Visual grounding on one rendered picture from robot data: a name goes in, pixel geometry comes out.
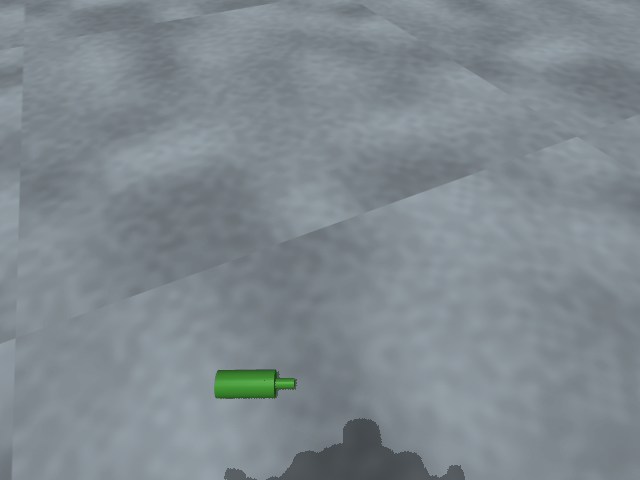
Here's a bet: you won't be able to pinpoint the bottle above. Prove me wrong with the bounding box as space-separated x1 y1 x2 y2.
214 369 295 398

